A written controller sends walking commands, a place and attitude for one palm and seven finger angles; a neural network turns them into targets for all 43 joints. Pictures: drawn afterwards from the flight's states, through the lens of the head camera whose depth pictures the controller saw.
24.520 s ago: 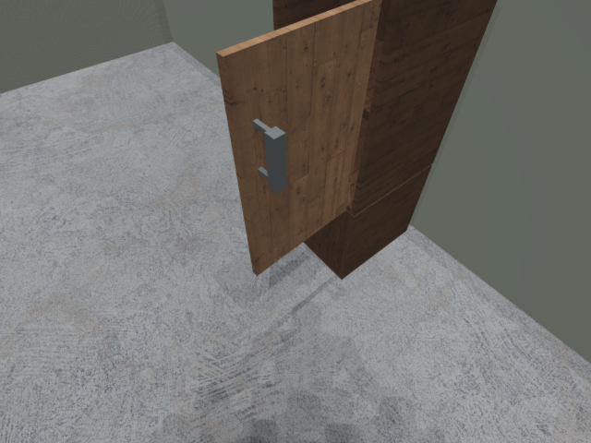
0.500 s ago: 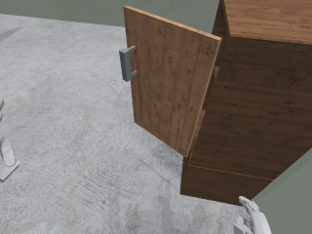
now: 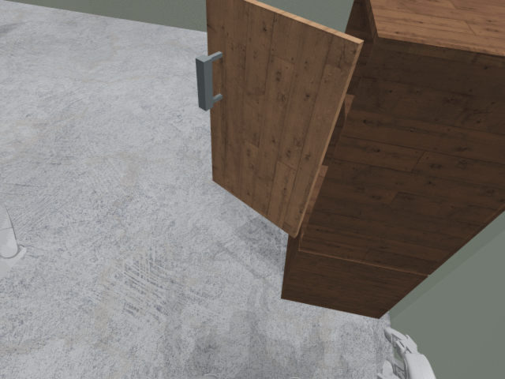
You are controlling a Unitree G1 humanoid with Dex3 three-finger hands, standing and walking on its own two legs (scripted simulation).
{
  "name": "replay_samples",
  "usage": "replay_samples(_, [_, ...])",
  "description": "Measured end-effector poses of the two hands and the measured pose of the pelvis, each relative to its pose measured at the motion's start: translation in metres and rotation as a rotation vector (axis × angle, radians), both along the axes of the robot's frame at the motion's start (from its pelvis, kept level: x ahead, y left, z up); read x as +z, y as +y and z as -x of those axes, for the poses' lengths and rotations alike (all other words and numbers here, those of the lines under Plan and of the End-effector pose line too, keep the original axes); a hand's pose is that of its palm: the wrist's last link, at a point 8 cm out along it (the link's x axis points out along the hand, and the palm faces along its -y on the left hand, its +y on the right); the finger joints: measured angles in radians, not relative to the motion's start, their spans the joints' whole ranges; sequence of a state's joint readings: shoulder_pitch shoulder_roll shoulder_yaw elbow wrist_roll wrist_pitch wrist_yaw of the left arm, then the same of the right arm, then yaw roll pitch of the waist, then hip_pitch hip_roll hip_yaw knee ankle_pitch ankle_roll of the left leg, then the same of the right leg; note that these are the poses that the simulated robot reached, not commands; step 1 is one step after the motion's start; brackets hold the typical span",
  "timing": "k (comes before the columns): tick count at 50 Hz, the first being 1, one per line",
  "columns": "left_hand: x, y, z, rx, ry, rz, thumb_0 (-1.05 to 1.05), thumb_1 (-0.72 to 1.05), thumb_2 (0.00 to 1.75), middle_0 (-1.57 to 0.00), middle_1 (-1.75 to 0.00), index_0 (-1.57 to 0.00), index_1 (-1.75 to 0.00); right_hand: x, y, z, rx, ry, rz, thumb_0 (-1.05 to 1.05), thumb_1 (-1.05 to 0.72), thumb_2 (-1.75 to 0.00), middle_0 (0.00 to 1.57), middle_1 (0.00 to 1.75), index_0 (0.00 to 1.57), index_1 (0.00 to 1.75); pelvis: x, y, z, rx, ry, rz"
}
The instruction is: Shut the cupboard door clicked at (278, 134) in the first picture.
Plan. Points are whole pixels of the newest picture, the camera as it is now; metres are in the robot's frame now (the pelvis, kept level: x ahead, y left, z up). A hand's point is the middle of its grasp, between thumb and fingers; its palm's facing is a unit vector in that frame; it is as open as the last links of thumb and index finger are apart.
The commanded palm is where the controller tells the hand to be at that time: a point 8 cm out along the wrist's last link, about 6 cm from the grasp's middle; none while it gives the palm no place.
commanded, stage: step back with the hand held close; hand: left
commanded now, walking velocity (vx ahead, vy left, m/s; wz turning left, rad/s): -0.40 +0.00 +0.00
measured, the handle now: (211, 80) +0.73 +0.13 +0.09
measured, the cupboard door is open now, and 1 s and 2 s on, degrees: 61 61 61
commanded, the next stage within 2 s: stop stepping back and stand still in 0.38 s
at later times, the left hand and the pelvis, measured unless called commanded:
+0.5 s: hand (49, 340) +0.13 +0.19 +0.20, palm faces +0.18 -0.80 -0.57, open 7.4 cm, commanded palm +0.06 +0.25 +0.20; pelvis -0.10 -0.04 +0.01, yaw -5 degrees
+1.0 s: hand out of the picture -0.01 +0.25 +0.20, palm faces +0.42 -0.79 -0.45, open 7.4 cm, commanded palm -0.07 +0.29 +0.20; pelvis -0.21 -0.01 +0.02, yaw -1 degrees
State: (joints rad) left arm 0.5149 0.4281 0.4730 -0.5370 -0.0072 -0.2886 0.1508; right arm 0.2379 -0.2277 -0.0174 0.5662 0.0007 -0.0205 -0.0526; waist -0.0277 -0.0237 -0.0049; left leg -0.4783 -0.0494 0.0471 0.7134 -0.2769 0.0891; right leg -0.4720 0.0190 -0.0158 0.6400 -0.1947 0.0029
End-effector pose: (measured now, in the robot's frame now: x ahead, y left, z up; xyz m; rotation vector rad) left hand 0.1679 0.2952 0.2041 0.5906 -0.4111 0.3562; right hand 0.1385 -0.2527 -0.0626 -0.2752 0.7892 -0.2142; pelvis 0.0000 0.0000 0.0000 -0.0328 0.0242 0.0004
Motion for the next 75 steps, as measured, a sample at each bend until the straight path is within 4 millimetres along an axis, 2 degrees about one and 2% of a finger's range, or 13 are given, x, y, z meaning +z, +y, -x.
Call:
replay_samples(8, [0.009,0.018,0.014,0.043,-0.005,-0.012,0.02,0.88,0.90,-0.21,-0.31,-0.22,-0.30,0.006,0.012,0.005,0.011,0.006,0.016,0.02,-0.91,-0.89,0.21,0.30,0.21,0.30,0.010,0.004,0.002,0.019,0.029,0.041])
replay_samples(12, [0.007,0.016,0.017,0.052,0.008,0.045,0.02,0.88,0.90,-0.21,-0.31,-0.21,-0.30,0.011,0.021,0.000,0.056,0.006,-0.005,0.02,-0.90,-0.89,0.21,0.30,0.21,0.30,0.018,-0.001,0.008,-0.010,0.085,0.040])
replay_samples(19, [-0.002,-0.030,0.022,-0.107,0.108,0.030,0.02,0.89,0.90,-0.21,-0.31,-0.21,-0.30,0.015,0.019,0.004,0.106,-0.077,-0.060,0.02,-0.90,-0.89,0.21,0.30,0.21,0.30,0.018,-0.019,0.060,-0.079,0.113,0.016])
replay_samples(25, [0.018,-0.065,0.071,-0.232,0.134,-0.090,0.02,0.88,0.89,-0.21,-0.31,-0.22,-0.30,0.017,-0.006,0.052,0.030,-0.104,-0.087,0.01,-0.90,-0.89,0.21,0.30,0.21,0.30,0.013,-0.036,0.103,-0.090,0.063,0.027])
replay_samples(29, [0.022,-0.049,0.100,-0.135,0.116,-0.078,0.01,0.88,0.89,-0.22,-0.31,-0.22,-0.30,0.020,-0.027,0.097,-0.045,-0.051,-0.041,0.01,-0.90,-0.89,0.21,0.30,0.21,0.30,0.017,-0.037,0.106,-0.109,0.059,-0.018])
replay_samples(34, [-0.006,-0.013,0.114,0.058,0.111,0.108,0.01,0.88,0.89,-0.21,-0.31,-0.22,-0.30,0.010,-0.045,0.145,-0.109,0.013,0.021,0.02,-0.91,-0.89,0.21,0.30,0.21,0.30,0.014,-0.023,0.121,-0.060,0.037,-0.023])
replay_samples(38, [-0.022,-0.009,0.132,0.057,0.158,0.202,0.02,0.89,0.90,-0.21,-0.31,-0.21,-0.30,0.018,-0.036,0.177,-0.130,0.010,0.030,0.02,-0.91,-0.89,0.20,0.30,0.20,0.30,0.019,-0.013,0.144,-0.066,-0.004,-0.023])
replay_samples(43, [-0.009,-0.017,0.165,-0.035,0.119,0.137,0.02,0.89,0.90,-0.21,-0.31,-0.21,-0.30,0.026,-0.012,0.203,-0.092,-0.053,0.011,0.02,-0.91,-0.90,0.20,0.30,0.20,0.30,0.022,-0.011,0.174,-0.055,-0.016,-0.021])
replay_samples(49, [0.014,-0.007,0.210,0.019,0.088,0.063,0.02,0.88,0.90,-0.21,-0.31,-0.22,-0.30,0.019,0.013,0.224,-0.024,-0.057,-0.061,0.02,-0.90,-0.89,0.21,0.30,0.21,0.30,0.026,-0.012,0.206,-0.017,-0.020,0.004])
replay_samples(54, [0.014,0.005,0.248,0.074,0.000,0.096,0.02,0.88,0.90,-0.21,-0.31,-0.22,-0.30,0.010,0.018,0.238,0.034,-0.010,-0.046,0.02,-0.90,-0.89,0.21,0.30,0.21,0.30,0.021,-0.005,0.221,-0.034,-0.041,-0.015])
replay_samples(62, [-0.005,0.027,0.242,0.080,-0.070,0.174,0.02,0.89,0.90,-0.20,-0.31,-0.21,-0.30,0.003,0.026,0.245,-0.006,-0.080,0.007,0.02,-0.90,-0.89,0.21,0.30,0.21,0.30,0.000,0.018,0.243,-0.008,-0.083,-0.013])
replay_samples(69, [0.013,0.008,0.253,0.032,0.031,0.053,0.02,0.89,0.90,-0.21,-0.31,-0.21,-0.30,0.006,0.045,0.263,0.004,-0.068,-0.106,0.02,-0.90,-0.89,0.21,0.30,0.21,0.30,0.016,0.006,0.246,-0.017,-0.067,-0.010])
replay_samples(75, [0.017,0.002,0.268,0.093,0.047,0.027,0.02,0.88,0.90,-0.21,-0.31,-0.22,-0.30,-0.015,0.033,0.264,0.051,0.025,-0.112,0.02,-0.90,-0.89,0.21,0.30,0.21,0.30,0.014,0.000,0.248,-0.007,-0.059,-0.034])
